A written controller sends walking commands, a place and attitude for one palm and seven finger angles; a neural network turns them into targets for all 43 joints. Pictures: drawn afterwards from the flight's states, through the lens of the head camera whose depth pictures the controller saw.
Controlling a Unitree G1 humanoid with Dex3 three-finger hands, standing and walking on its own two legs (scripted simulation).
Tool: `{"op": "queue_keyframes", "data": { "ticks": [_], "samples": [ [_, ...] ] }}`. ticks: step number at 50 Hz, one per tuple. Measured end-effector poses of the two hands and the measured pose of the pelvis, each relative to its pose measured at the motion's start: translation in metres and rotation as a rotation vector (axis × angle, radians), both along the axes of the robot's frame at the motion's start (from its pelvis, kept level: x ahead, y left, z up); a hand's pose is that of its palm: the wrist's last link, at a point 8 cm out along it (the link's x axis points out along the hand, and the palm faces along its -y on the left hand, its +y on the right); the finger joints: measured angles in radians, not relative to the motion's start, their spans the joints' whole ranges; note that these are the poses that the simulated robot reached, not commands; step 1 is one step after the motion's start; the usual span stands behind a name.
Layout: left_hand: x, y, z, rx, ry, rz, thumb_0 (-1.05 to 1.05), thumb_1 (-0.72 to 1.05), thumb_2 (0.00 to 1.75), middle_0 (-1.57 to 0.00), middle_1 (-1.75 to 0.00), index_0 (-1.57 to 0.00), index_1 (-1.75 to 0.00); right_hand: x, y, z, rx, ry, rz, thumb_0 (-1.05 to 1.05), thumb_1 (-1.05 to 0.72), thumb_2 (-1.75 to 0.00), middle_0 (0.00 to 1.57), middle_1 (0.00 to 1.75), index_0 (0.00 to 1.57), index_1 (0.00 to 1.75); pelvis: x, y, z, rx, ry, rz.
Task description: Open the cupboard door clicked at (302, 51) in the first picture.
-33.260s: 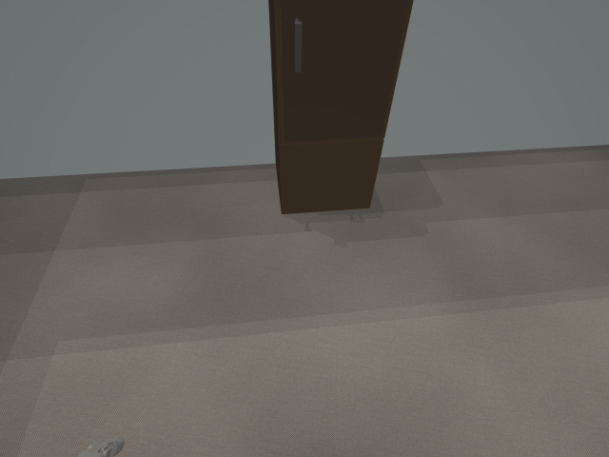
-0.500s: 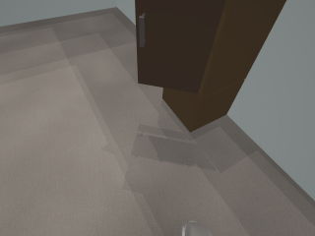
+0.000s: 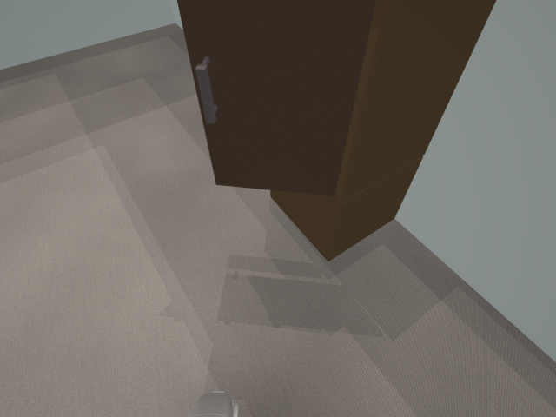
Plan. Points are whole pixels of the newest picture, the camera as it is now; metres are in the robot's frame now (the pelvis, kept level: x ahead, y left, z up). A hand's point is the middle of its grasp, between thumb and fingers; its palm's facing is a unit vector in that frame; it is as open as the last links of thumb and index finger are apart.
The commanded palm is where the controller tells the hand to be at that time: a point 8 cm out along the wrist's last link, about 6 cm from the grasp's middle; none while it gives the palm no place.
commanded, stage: take the last steps up to it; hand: left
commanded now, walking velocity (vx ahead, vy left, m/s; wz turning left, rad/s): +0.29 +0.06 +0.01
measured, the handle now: (208, 91) +0.79 +0.19 +0.02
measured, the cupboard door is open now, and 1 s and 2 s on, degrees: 48 48 48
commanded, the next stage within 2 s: come to a stop and stand still in 0.32 s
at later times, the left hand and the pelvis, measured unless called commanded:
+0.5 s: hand (141, 376) +0.21 +0.25 -0.17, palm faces +0.03 -0.98 -0.19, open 7.3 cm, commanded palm none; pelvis +0.17 +0.07 +0.00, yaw -2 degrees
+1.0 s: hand (155, 351) +0.25 +0.24 -0.19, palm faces +0.05 -0.98 -0.19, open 7.3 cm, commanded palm none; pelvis +0.18 +0.06 -0.01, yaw +0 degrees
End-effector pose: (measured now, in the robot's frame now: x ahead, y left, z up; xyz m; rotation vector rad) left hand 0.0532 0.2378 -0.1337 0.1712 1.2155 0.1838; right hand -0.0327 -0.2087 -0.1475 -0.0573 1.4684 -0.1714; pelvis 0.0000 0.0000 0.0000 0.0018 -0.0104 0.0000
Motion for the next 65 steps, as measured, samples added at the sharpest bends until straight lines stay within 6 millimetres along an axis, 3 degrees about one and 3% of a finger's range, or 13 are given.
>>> {"op": "queue_keyframes", "data": {
  "ticks": [5,9,12,15,20,27,31,35,41,45,55,60,65],
  "samples": [
    [-0.021,0.017,-0.003,-0.017,0.128,0.056,-0.02,0.95,0.9,-0.2,-0.3,-0.2,-0.3,0.101,-0.011,0.008,-0.061,-0.14,0.074,0.02,-0.94,-0.9,0.19,0.3,0.2,0.3,0.039,0.014,0.002,-0.005,0.009,0.009],
    [-0.03,0.024,-0.014,-0.061,0.223,0.103,-0.01,0.93,0.9,-0.2,-0.3,-0.2,-0.3,0.176,-0.003,0.014,-0.098,-0.226,0.137,0.02,-0.94,-0.9,0.19,0.3,0.2,0.3,0.075,0.034,-0.003,-0.011,0.01,0.012],
    [-0.026,0.033,-0.029,-0.098,0.293,0.12,0.0,0.92,0.9,-0.2,-0.3,-0.2,-0.3,0.226,0.012,0.012,-0.127,-0.302,0.17,0.01,-0.93,-0.9,0.19,0.3,0.2,0.3,0.103,0.053,-0.016,-0.017,0.009,0.007],
    [-0.002,0.041,-0.033,-0.108,0.316,0.099,0.0,0.92,0.9,-0.2,-0.3,-0.2,-0.3,0.25,0.029,0.014,-0.131,-0.339,0.174,0.01,-0.92,-0.9,0.19,0.3,0.2,0.3,0.12,0.063,-0.016,-0.002,-0.001,-0.012],
    [0.074,0.053,-0.023,-0.096,0.208,0.045,0.01,0.91,0.9,-0.2,-0.3,-0.2,-0.3,0.249,0.054,0.015,-0.097,-0.292,0.126,0.0,-0.93,-0.9,0.19,0.3,0.2,0.3,0.144,0.071,-0.005,0.005,0.004,-0.026],
    [0.17,0.063,-0.008,-0.021,0.064,-0.015,0.02,0.94,0.9,-0.2,-0.3,-0.2,-0.3,0.223,0.049,0.006,-0.077,-0.146,0.066,-0.01,-0.95,-0.9,0.2,0.3,0.2,0.3,0.175,0.066,-0.001,0.02,0.006,-0.027],
    [0.204,0.055,-0.008,0.013,0.02,-0.042,0.01,0.93,0.9,-0.2,-0.3,-0.2,-0.3,0.211,0.045,-0.01,-0.038,-0.059,0.025,0.0,-0.93,-0.9,0.2,0.3,0.2,0.3,0.19,0.052,-0.009,0.038,0.002,-0.033],
    [0.219,0.041,-0.005,0.019,0.028,-0.076,0.01,0.92,0.9,-0.2,-0.3,-0.2,-0.3,0.209,0.039,-0.017,-0.012,-0.016,-0.019,0.0,-0.92,-0.9,0.2,0.3,0.2,0.3,0.197,0.045,-0.01,0.018,0.01,-0.023],
    [0.222,0.028,-0.01,-0.018,0.009,-0.049,0.0,0.91,0.9,-0.2,-0.3,-0.2,-0.3,0.214,0.033,-0.01,-0.036,0.012,0.0,0.0,-0.91,-0.9,0.2,0.3,0.2,0.3,0.194,0.045,-0.007,0.012,0.014,-0.001],
    [0.213,0.036,-0.018,-0.042,0.004,-0.016,0.0,0.92,0.9,-0.2,-0.3,-0.2,-0.3,0.222,0.032,-0.004,-0.076,-0.024,0.027,0.0,-0.91,-0.9,0.19,0.3,0.2,0.3,0.188,0.053,-0.01,0.004,0.009,0.006],
    [0.161,0.06,-0.017,-0.019,0.106,0.03,0.0,0.92,0.9,-0.2,-0.3,-0.2,-0.3,0.24,0.043,0.0,-0.084,-0.121,0.081,0.0,-0.92,-0.9,0.2,0.3,0.2,0.3,0.177,0.059,-0.007,0.028,0.012,-0.012],
    [0.13,0.054,-0.008,0.0,0.161,0.02,0.0,0.91,0.9,-0.2,-0.3,-0.2,-0.3,0.245,0.037,-0.002,-0.058,-0.158,0.065,0.0,-0.93,-0.9,0.2,0.3,0.2,0.3,0.171,0.055,-0.004,0.015,0.008,-0.015],
    [0.112,0.043,-0.008,-0.017,0.179,0.019,0.0,0.91,0.9,-0.2,-0.3,-0.2,-0.3,0.236,0.032,0.002,-0.056,-0.163,0.061,0.0,-0.92,-0.9,0.2,0.3,0.2,0.3,0.166,0.051,-0.001,0.012,-0.008,-0.015]
  ]
}}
